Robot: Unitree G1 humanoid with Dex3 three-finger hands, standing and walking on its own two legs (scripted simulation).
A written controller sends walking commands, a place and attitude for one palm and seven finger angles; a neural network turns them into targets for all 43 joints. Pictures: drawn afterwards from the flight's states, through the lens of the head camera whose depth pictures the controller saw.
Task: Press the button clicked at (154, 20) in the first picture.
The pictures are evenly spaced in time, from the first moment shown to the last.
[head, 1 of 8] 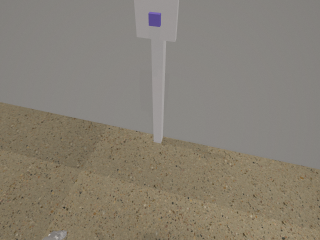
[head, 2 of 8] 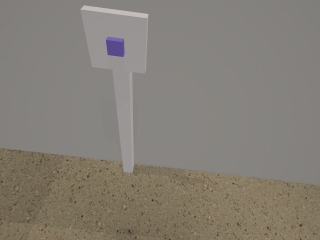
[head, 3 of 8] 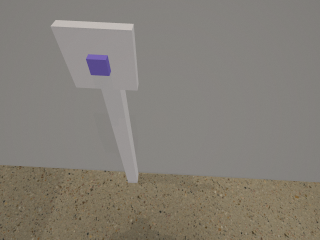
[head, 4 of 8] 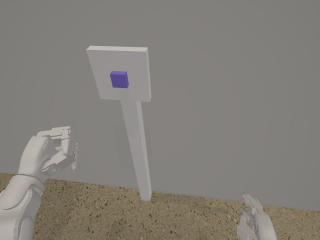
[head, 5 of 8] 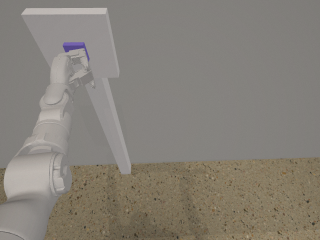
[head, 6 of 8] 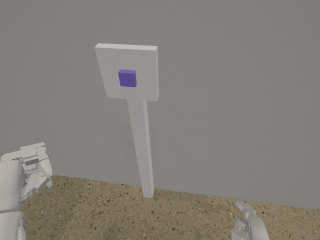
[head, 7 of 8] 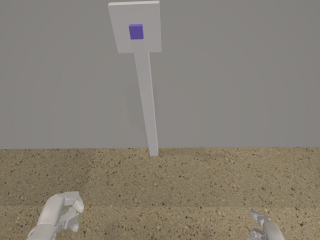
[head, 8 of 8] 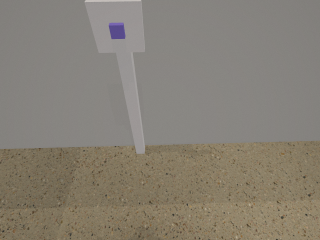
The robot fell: no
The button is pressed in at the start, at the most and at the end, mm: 0 12 0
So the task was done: yes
